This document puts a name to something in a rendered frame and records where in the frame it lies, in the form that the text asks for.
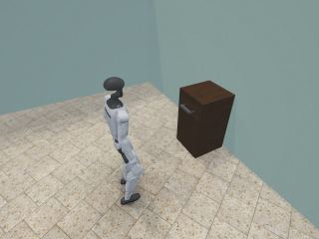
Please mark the left robot upper arm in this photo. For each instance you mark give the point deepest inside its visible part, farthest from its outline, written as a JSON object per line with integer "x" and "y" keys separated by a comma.
{"x": 104, "y": 112}

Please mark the robot right thigh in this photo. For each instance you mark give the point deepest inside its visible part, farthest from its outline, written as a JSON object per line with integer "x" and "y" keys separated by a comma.
{"x": 130, "y": 174}

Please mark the right robot upper arm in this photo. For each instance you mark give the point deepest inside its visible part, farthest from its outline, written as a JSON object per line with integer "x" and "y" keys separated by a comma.
{"x": 122, "y": 119}

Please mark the drawer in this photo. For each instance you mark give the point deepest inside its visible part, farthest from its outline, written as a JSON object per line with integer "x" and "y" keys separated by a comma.
{"x": 196, "y": 112}

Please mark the robot right forearm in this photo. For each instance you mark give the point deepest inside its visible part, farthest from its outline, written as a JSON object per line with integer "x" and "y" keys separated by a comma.
{"x": 127, "y": 150}

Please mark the right robot hand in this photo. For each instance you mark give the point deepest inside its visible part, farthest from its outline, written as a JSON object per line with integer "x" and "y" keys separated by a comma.
{"x": 136, "y": 170}

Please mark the handle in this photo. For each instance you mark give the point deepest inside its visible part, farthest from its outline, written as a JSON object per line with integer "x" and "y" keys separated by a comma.
{"x": 185, "y": 109}

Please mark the cabinet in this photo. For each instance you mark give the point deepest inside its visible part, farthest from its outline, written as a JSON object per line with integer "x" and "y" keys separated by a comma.
{"x": 215, "y": 105}

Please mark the right robot shin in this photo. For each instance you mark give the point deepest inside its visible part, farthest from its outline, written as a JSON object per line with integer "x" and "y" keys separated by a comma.
{"x": 130, "y": 187}

